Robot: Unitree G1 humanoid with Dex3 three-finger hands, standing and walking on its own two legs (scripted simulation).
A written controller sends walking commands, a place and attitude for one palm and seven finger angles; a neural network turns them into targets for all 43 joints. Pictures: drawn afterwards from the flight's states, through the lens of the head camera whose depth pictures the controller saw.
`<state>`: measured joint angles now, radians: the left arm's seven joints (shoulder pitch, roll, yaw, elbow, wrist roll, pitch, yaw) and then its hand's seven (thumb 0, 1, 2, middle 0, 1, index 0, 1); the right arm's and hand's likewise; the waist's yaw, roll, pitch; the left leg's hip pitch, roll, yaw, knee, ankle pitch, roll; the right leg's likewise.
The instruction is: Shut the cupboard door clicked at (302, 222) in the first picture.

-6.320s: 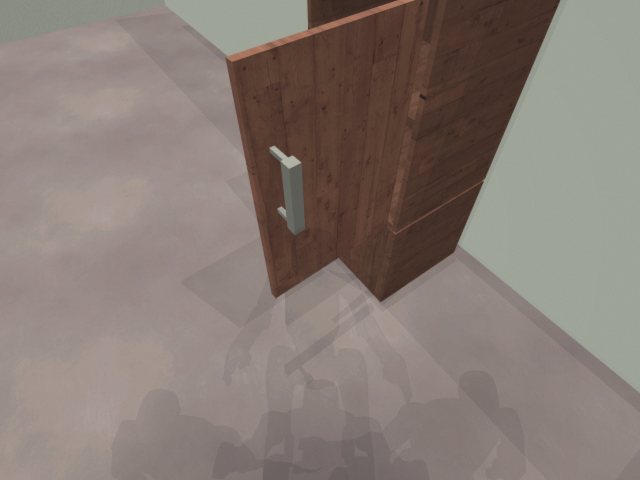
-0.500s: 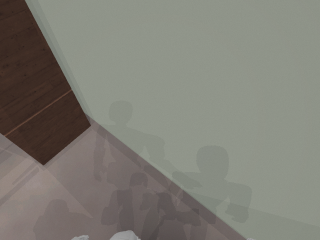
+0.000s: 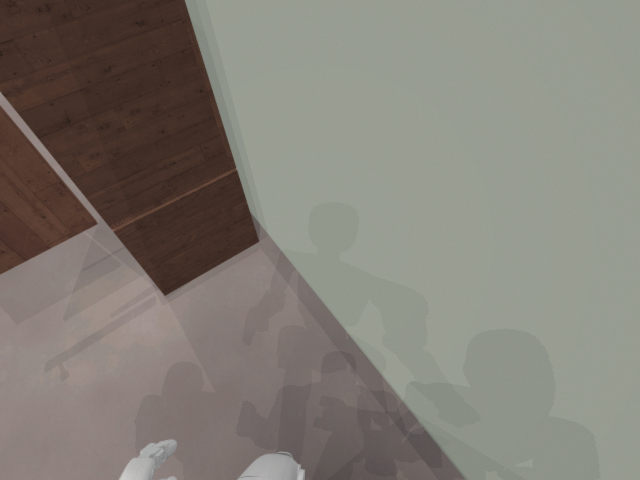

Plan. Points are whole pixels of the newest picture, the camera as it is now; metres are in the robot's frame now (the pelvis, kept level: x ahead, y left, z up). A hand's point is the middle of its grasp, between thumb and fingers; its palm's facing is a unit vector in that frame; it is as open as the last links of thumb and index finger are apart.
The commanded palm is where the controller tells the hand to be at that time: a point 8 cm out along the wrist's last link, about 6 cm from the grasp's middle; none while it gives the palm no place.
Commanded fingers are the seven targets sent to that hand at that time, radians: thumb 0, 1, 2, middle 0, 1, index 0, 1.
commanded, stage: turn to face it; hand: left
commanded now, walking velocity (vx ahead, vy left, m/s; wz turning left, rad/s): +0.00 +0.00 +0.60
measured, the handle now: out of the picture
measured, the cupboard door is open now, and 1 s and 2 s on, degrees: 92 92 92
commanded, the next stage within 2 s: take the last steps up to it in 0.96 s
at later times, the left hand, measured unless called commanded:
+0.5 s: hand out of the picture +0.03 +0.25 -0.16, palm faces +0.33 -0.91 -0.26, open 7.4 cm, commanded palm none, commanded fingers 0.00 0.90 0.90 -0.20 -0.30 -0.20 -0.30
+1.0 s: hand out of the picture -0.01 +0.17 -0.16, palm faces +0.57 -0.80 -0.21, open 7.4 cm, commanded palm none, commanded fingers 0.00 0.90 0.90 -0.20 -0.30 -0.20 -0.30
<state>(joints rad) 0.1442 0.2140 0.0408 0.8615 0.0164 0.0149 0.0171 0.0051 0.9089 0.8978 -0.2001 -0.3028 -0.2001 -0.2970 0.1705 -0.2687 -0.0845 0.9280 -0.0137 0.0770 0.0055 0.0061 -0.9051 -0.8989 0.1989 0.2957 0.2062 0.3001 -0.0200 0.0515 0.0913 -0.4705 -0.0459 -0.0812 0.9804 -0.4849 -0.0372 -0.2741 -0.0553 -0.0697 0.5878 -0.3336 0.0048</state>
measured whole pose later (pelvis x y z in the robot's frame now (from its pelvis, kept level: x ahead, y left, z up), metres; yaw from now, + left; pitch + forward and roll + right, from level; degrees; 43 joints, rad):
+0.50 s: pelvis +0.02 +0.02 +0.01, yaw +18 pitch +2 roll +0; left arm 0.16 0.27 0.07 0.91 0.01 0.07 0.01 0.01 0.91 0.90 -0.20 -0.30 -0.20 -0.30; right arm 0.15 -0.22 -0.04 0.90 -0.02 0.03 -0.01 0.00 -0.90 -0.90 0.20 0.30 0.21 0.30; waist 0.01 -0.03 0.09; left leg -0.29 -0.03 -0.01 0.51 -0.25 0.03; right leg -0.49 -0.09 -0.01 1.09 -0.43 0.09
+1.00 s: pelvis +0.05 -0.01 +0.00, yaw +34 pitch +1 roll +1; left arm 0.24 0.19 0.03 0.92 0.02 0.01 0.01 0.01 0.90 0.90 -0.20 -0.30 -0.20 -0.30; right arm 0.13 -0.24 -0.06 0.95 -0.01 0.06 0.01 0.01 -0.91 -0.90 0.19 0.30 0.20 0.30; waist 0.01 -0.03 0.09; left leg -0.32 0.00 0.06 0.67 -0.38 -0.05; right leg -0.21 -0.13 -0.17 0.56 -0.35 0.03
